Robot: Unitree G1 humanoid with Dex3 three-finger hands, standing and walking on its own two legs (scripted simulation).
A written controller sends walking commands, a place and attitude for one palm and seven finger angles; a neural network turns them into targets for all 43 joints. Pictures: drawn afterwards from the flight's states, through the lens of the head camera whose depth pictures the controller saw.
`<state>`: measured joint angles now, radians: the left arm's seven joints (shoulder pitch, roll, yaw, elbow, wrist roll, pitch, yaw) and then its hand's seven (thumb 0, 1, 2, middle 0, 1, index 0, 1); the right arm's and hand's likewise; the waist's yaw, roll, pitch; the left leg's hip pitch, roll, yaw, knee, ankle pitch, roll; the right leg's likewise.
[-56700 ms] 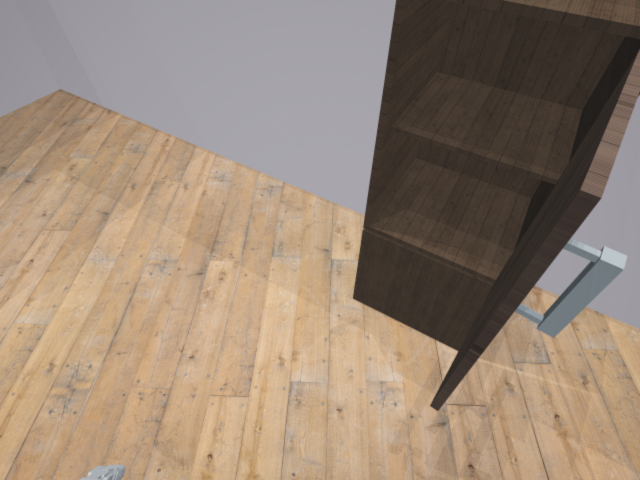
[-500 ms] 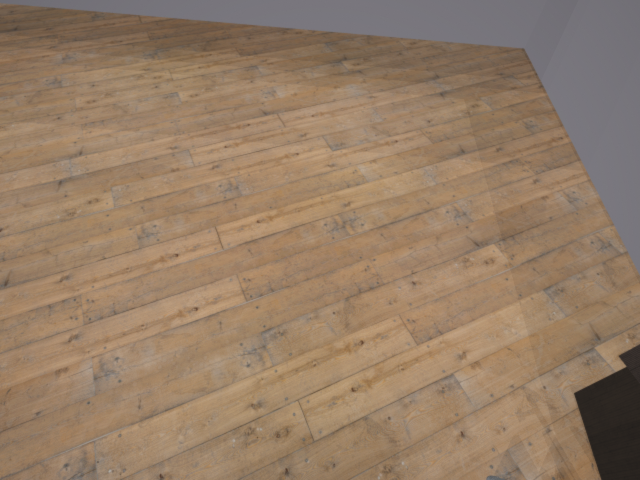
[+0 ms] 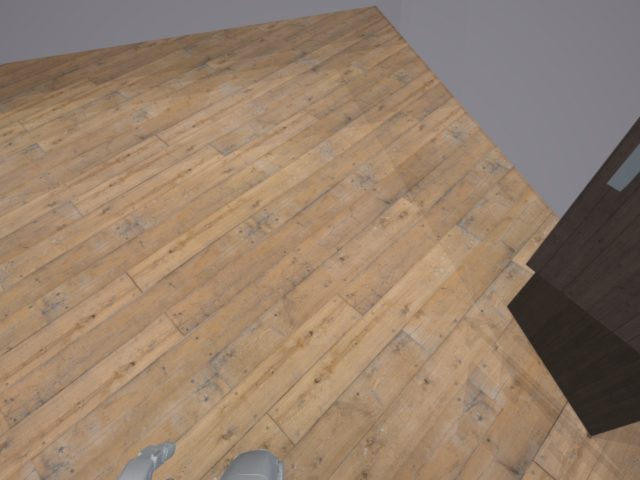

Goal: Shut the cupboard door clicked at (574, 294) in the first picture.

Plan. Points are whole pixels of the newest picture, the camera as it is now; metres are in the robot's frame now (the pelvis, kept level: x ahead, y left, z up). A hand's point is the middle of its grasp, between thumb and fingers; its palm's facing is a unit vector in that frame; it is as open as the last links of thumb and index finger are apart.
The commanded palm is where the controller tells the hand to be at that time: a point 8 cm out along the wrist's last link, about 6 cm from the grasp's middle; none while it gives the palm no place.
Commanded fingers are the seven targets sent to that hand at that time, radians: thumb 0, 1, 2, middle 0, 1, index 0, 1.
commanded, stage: turn to face it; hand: left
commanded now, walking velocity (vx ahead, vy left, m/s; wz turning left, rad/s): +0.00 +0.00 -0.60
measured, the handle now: out of the picture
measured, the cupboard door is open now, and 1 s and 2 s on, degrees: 21 21 21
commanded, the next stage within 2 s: take the last steps up to it in 1.36 s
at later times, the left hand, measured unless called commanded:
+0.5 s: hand (204, 447) +0.18 +0.18 -0.15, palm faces -0.30 -0.92 -0.25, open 7.4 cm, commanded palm none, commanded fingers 0.00 0.90 0.90 -0.20 -0.30 -0.20 -0.30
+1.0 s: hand (229, 428) +0.21 +0.15 -0.17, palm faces -0.53 -0.83 -0.20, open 7.4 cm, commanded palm none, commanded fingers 0.00 0.90 0.90 -0.20 -0.30 -0.20 -0.30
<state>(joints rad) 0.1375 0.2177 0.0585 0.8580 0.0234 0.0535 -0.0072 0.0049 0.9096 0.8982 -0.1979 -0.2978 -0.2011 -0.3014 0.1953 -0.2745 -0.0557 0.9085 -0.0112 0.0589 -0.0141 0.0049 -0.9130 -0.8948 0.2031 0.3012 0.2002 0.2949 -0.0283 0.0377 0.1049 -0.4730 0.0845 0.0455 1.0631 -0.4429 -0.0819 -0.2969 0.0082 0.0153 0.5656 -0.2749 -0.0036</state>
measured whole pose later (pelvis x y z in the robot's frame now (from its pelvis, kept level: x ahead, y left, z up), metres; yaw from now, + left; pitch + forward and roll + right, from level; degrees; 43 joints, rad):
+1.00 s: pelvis +0.02 +0.02 +0.00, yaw -36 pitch +1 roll -1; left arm 0.18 0.26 0.09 0.91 0.02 0.08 -0.03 0.01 0.91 0.90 -0.20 -0.30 -0.20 -0.30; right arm 0.18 -0.21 -0.01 0.86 -0.03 0.00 -0.03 0.00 -0.91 -0.89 0.21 0.30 0.20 0.30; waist 0.01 -0.04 0.08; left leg -0.27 0.07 0.08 0.55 -0.30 0.01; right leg -0.48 0.04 0.04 1.04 -0.49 0.03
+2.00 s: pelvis +0.05 -0.10 +0.00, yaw -52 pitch +0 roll -1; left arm 0.15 0.18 0.06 1.01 0.02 -0.02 -0.03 0.01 0.91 0.90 -0.20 -0.30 -0.20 -0.30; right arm 0.44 -0.18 -0.03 1.11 -0.02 0.00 -0.01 0.00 -0.91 -0.89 0.21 0.30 0.20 0.30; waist -0.06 0.03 0.06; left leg -0.18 0.12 0.08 0.73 -0.49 -0.03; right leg -0.31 -0.02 -0.09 0.57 -0.25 -0.03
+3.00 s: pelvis +0.15 -0.22 +0.01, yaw -50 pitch -1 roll +0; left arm 0.17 0.23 0.06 1.02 0.01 0.07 0.03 0.01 0.91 0.90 -0.20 -0.30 -0.20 -0.30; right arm 0.17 -0.17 -0.01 0.99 -0.02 0.02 -0.03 0.00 -0.91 -0.89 0.20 0.30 0.20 0.29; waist 0.02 -0.04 0.09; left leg -0.21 -0.01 0.06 0.50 -0.28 0.04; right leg -0.33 -0.01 0.03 0.83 -0.48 0.01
